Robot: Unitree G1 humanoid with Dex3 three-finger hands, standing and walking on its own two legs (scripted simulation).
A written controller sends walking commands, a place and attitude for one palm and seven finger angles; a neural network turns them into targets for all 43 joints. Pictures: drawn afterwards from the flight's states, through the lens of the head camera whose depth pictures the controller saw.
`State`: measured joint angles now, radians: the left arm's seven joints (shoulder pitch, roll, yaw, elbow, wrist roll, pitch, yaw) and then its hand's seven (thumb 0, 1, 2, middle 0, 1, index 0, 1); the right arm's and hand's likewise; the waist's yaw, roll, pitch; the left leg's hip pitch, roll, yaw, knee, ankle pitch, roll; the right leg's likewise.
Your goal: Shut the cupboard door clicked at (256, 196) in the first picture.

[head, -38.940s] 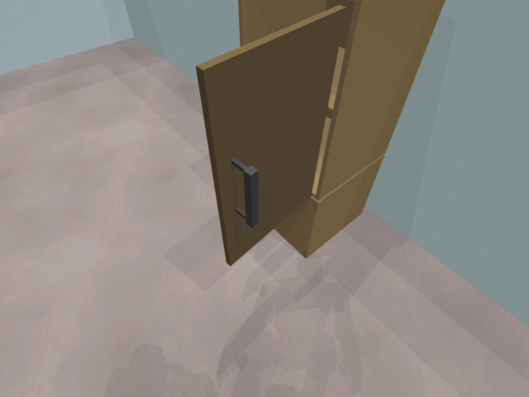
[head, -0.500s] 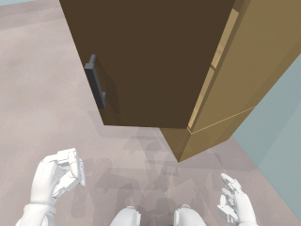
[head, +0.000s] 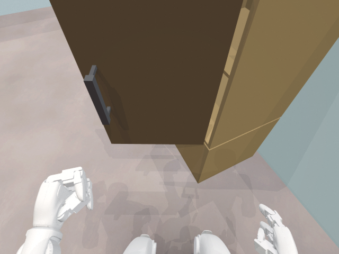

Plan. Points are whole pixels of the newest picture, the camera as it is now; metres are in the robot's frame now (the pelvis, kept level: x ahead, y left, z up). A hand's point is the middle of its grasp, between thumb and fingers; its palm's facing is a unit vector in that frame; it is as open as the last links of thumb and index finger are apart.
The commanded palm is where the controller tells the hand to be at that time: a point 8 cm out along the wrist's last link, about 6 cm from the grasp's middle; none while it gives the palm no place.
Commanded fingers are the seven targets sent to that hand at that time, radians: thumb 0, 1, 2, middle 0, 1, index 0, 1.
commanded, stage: raise the hand and make a fist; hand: left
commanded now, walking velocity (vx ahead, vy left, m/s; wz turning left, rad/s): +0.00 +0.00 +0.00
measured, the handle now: (100, 97) +0.50 +0.23 +0.05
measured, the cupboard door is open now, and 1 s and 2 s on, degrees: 63 63 61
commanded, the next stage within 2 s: bring the fist close to the handle in 0.02 s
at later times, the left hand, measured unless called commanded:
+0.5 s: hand (92, 165) +0.29 +0.19 +0.06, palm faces +0.02 -1.00 -0.02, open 3.1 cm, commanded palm +0.27 +0.24 +0.05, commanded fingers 0.00 0.90 0.90 -1.30 -1.50 -1.30 -1.50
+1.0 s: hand (105, 130) +0.38 +0.19 +0.06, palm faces +0.05 -1.00 -0.02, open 3.1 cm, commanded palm +0.37 +0.24 +0.05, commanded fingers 0.00 0.90 0.90 -1.30 -1.50 -1.30 -1.50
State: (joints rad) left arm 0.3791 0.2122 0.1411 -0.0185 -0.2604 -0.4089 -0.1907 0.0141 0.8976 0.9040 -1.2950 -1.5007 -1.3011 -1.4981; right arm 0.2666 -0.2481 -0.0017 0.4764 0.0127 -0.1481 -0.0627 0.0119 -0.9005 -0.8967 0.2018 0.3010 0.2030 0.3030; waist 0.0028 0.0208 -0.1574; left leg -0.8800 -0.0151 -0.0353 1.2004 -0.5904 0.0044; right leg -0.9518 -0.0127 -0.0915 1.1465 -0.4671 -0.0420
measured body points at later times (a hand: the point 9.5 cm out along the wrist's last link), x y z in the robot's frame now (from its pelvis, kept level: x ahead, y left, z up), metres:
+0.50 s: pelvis -0.01 +0.01 +0.00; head +0.06 +0.01 +0.45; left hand +0.28 +0.24 +0.06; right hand +0.16 -0.23 -0.08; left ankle +0.00 +0.12 -0.64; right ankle +0.05 -0.10 -0.64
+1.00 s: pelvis +0.00 +0.02 +0.01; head +0.08 +0.02 +0.45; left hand +0.38 +0.24 +0.06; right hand +0.12 -0.24 -0.10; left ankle +0.00 +0.12 -0.64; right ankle +0.05 -0.10 -0.64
